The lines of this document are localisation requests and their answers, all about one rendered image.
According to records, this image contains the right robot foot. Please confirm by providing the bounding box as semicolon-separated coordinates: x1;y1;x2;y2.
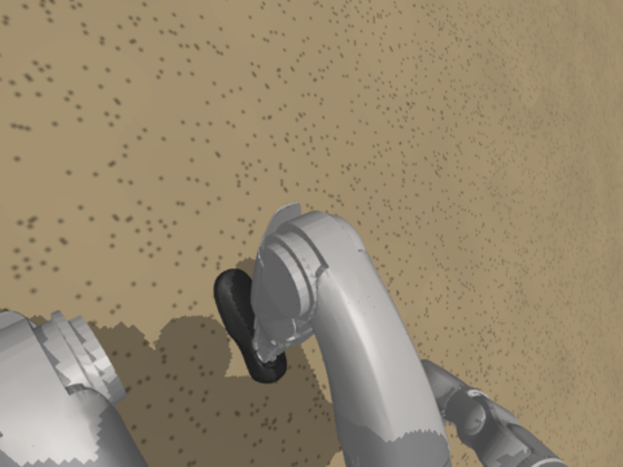
214;269;287;383

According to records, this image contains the right robot hand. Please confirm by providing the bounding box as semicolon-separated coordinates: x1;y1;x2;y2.
421;359;470;427

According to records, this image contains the right robot arm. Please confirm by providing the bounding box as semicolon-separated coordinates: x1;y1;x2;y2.
445;387;568;467

